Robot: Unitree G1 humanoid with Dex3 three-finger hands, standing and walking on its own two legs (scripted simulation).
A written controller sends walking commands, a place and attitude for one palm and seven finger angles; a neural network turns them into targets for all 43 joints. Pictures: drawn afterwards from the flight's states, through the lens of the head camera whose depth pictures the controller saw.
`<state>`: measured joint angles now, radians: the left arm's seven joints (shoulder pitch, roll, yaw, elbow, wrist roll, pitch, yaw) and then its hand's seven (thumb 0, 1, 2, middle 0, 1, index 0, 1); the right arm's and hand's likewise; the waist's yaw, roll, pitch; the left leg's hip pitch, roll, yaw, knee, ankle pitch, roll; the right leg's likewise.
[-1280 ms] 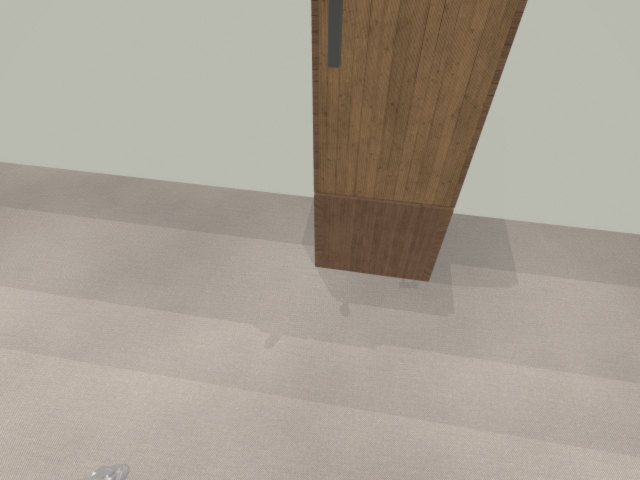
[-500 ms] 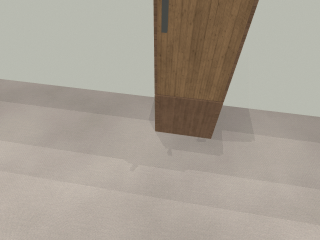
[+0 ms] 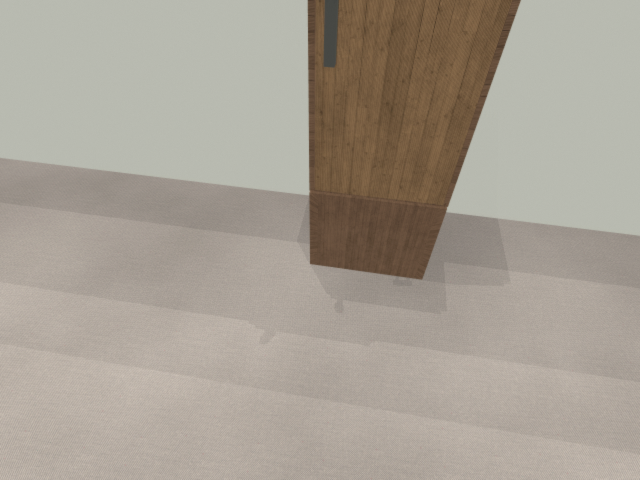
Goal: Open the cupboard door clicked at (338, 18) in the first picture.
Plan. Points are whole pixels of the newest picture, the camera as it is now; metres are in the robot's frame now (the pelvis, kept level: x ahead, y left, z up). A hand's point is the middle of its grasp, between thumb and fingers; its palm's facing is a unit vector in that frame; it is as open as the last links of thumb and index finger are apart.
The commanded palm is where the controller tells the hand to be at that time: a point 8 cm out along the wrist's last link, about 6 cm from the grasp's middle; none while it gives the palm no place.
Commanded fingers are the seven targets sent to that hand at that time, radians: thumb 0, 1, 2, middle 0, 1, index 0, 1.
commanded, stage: look at it before walking up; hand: left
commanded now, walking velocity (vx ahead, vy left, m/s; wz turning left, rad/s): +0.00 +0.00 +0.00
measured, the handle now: (332, 29) +0.99 +0.03 +0.15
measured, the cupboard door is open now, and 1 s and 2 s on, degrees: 0 0 0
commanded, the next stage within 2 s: turn to face it in 0.16 s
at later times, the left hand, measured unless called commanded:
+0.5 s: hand out of the picture +0.08 +0.24 -0.16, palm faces -0.05 -0.94 -0.34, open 7.4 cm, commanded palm none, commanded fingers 0.00 0.90 0.90 -0.20 -0.30 -0.20 -0.30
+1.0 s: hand out of the picture +0.00 +0.13 -0.17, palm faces -0.03 -0.99 -0.13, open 7.4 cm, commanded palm none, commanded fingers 0.00 0.90 0.90 -0.20 -0.30 -0.20 -0.30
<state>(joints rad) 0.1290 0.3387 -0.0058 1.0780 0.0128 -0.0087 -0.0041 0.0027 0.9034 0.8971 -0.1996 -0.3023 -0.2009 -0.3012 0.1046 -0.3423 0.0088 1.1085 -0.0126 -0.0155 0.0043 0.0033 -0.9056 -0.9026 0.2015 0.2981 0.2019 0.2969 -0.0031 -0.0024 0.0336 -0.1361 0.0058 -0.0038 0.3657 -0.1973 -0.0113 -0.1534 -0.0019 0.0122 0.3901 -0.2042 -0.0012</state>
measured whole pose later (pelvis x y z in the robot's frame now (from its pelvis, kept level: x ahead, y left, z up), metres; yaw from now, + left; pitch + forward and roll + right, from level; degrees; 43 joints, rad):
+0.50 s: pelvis +0.00 +0.00 +0.00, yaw -2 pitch -2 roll +0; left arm 0.15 0.33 0.00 1.07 0.01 0.01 0.00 0.00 0.90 0.90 -0.20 -0.30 -0.20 -0.30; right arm 0.11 -0.33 0.00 1.09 -0.01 -0.01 -0.01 0.00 -0.91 -0.90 0.20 0.30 0.20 0.30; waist 0.01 0.00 0.04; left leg -0.14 0.03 0.03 0.39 -0.22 -0.02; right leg -0.17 0.02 0.05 0.41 -0.21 -0.01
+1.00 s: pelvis +0.09 -0.02 -0.01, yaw -7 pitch +0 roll +0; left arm 0.49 0.10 0.02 1.14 0.03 -0.04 0.01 0.00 0.91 0.90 -0.20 -0.30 -0.20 -0.30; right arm 0.22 -0.18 -0.04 1.07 -0.02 0.00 0.01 0.01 -0.91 -0.90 0.20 0.30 0.20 0.30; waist 0.02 0.00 0.02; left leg -0.51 0.09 0.09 0.92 -0.33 -0.02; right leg -0.08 0.05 0.01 0.38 -0.31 -0.05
